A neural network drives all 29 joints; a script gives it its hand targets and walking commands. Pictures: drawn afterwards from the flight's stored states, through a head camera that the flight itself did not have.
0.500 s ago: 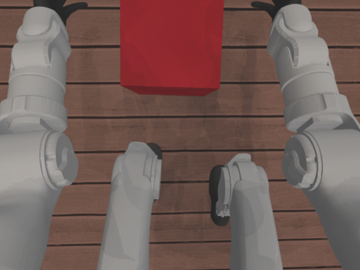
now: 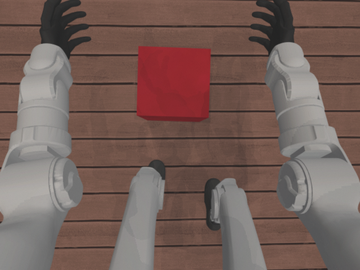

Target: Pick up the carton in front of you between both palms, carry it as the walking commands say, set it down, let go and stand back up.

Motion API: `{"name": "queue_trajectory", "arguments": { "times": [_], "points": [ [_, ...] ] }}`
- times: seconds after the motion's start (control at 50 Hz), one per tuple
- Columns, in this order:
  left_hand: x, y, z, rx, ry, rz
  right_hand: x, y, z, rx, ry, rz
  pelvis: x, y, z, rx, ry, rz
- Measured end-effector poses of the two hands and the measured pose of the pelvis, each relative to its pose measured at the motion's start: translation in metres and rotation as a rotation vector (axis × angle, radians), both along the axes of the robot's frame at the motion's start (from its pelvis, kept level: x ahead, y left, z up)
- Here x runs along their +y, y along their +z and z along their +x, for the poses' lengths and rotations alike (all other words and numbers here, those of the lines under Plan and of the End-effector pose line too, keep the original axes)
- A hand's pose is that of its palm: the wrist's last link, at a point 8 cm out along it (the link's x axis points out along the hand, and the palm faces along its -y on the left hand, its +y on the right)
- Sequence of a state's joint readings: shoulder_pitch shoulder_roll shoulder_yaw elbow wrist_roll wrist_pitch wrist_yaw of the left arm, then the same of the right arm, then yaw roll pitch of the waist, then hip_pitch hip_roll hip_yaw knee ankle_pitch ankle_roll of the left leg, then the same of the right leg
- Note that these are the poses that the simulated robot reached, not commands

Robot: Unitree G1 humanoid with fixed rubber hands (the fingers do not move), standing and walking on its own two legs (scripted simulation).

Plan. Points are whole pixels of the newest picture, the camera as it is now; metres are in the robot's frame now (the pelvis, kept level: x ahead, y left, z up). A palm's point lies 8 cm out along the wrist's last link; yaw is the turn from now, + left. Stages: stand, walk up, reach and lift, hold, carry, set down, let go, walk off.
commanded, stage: set down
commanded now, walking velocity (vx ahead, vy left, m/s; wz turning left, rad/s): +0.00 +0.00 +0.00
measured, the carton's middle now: (173, 90) +0.51 +0.08 -0.46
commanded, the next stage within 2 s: let go in 0.08 s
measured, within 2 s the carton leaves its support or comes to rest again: neither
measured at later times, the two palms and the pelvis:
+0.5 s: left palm (3, 91) +0.39 +0.29 +0.01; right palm (332, 97) +0.44 -0.14 +0.01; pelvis +0.05 +0.01 +0.12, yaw +1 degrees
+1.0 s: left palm out of the picture +0.24 +0.23 +0.11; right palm out of the picture +0.29 -0.23 +0.11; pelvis +0.09 -0.01 +0.19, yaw +3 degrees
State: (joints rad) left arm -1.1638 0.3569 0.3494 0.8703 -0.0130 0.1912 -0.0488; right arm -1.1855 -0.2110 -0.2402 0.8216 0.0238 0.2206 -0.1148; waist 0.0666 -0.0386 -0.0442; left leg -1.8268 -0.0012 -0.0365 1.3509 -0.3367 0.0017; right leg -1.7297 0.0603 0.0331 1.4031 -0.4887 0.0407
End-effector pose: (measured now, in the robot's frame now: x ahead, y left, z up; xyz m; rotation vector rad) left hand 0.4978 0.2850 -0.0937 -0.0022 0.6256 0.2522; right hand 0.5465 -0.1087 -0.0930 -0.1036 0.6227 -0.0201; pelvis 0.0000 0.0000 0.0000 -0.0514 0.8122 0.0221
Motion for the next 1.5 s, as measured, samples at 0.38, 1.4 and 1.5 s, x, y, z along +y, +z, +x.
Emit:
{"name": "queue_trajectory", "arguments": {
  "times": [0.38, 1.4, 1.5],
  "points": [
    [0.0, 0.071, -0.064, 0.13, -0.133, 0.087, -0.023, 0.073, -0.073, 0.089, 0.002, -0.107, 0.01, 0.094, 0.03, -0.11, 0.007, 0.005],
    [-0.06, 0.213, -0.247, 0.204, -0.168, 0.089, -0.129, 0.215, -0.267, 0.163, 0.019, -0.089, -0.016, 0.187, 0.103, -0.886, 0.022, 0.095],
    [-0.043, 0.213, -0.247, 0.212, -0.133, 0.146, -0.129, 0.205, -0.273, 0.187, 0.019, -0.137, -0.011, 0.184, 0.105, -0.858, 0.027, 0.088]
  ]
}}
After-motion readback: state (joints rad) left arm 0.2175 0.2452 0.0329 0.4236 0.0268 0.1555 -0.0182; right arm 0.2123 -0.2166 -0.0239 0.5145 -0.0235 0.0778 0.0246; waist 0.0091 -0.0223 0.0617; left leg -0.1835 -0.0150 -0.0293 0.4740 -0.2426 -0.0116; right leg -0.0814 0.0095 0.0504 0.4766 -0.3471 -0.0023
